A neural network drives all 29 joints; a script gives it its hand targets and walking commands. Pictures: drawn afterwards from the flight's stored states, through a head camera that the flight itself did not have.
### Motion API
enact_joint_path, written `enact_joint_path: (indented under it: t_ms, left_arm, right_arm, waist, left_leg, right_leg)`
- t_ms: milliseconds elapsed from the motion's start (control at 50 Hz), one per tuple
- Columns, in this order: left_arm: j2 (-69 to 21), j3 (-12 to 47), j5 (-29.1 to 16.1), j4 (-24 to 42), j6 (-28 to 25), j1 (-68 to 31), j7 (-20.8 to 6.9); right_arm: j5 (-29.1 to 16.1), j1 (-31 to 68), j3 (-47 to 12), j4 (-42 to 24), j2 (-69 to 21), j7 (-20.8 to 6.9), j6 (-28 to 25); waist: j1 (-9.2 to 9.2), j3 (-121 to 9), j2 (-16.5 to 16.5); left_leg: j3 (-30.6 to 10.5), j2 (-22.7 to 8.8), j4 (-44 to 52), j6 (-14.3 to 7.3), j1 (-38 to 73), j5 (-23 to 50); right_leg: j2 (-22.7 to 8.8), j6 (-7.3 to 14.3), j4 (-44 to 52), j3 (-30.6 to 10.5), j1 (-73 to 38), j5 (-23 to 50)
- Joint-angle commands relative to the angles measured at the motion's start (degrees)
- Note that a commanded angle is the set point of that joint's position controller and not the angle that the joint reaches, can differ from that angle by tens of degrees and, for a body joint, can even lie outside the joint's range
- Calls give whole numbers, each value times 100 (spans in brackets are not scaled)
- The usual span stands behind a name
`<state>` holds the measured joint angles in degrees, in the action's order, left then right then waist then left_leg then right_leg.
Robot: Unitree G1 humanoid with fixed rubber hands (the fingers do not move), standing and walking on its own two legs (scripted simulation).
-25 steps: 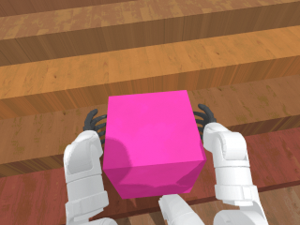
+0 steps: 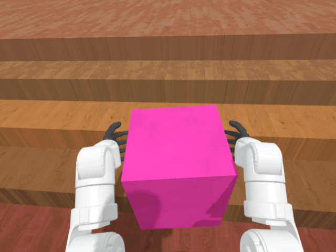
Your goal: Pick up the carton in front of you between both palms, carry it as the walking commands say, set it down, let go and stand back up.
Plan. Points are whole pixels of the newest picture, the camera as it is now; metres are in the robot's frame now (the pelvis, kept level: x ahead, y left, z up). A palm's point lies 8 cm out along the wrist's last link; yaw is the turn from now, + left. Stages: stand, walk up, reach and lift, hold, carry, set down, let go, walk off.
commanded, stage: carry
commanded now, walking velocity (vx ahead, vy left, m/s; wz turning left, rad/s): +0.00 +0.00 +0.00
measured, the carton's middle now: (177, 169) +0.33 +0.00 +0.06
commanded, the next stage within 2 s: none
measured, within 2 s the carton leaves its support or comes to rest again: neither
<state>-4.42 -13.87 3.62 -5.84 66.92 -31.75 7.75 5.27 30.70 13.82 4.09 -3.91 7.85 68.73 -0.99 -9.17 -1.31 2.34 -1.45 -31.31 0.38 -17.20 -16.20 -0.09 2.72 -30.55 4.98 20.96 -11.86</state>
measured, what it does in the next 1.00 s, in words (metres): stands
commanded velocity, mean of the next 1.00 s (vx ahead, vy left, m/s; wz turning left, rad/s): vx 0.06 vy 0.00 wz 0.00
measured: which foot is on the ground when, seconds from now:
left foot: down 0.00-1.00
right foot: down 0.00-1.00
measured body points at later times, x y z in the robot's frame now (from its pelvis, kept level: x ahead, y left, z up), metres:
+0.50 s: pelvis -0.01 +0.02 +0.00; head -0.02 +0.01 +0.45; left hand +0.33 +0.17 +0.12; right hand +0.34 -0.13 +0.12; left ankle +0.00 +0.13 -0.73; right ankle +0.04 -0.09 -0.73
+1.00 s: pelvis -0.01 +0.02 +0.00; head -0.03 +0.02 +0.45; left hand +0.33 +0.18 +0.12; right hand +0.33 -0.13 +0.12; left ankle +0.00 +0.12 -0.73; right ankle +0.04 -0.09 -0.73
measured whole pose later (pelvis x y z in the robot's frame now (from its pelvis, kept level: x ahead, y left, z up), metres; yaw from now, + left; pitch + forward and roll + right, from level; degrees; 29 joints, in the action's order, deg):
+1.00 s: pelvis -0.01 +0.02 +0.00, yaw +0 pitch +2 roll +1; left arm -4.9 -13.7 3.6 -0.4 66.3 -29.5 7.7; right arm 4.0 29.9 13.0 1.0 -4.2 8.4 67.2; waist -0.3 -6.2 0.0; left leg 3.9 0.4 -32.3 -2.4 -18.5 -16.4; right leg -2.5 1.4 -32.5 4.2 22.7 -12.6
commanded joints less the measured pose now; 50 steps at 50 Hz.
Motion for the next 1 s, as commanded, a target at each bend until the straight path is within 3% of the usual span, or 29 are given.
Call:
enact_joint_path:
  t_ms: [0,120,220,440,880,980]
  left_arm:
    - [-4917,3034,-1365,243,30,-3299,-536]
    - [-5090,3259,-1455,571,-20,-3546,-542]
    - [-5097,3415,-1538,725,-31,-3486,-560]
    - [-5128,3573,-1636,785,-60,-3457,-611]
    - [-5085,3527,-1572,752,-101,-3357,-579]
    - [-5036,3682,-1783,1081,-98,-3761,-547]
  right_arm:
    - [-1614,3866,-3297,-407,-5025,-468,-148]
    - [-1864,4082,-3502,-517,-5325,-533,-234]
    - [-1826,3866,-3506,-579,-5266,-534,-246]
    - [-1693,3654,-3506,-667,-5119,-551,-255]
    - [-1753,3666,-3556,-676,-5124,-554,-296]
    - [-1914,4079,-3688,-981,-5063,-519,-280]
  waist:
    - [1,-1326,295]
    - [29,-1446,188]
    - [47,-1609,173]
    - [69,-1556,108]
    - [61,-1465,163]
    - [69,-1195,227]
  left_leg:
    - [-391,-476,439,-411,-95,523]
    - [-399,-464,444,-514,33,636]
    - [-386,-468,379,-541,227,923]
    - [-430,-514,379,-598,352,1224]
    - [-459,-513,472,-636,259,945]
    - [-501,-318,617,-797,-118,-1364]
  right_leg:
    - [-776,239,389,-787,-1059,701]
    - [-747,297,338,-756,-1027,592]
    - [-750,295,232,-731,-1064,959]
    - [-752,244,170,-674,-900,942]
    - [-787,209,244,-672,-816,556]
    - [-719,347,490,-842,-405,-1926]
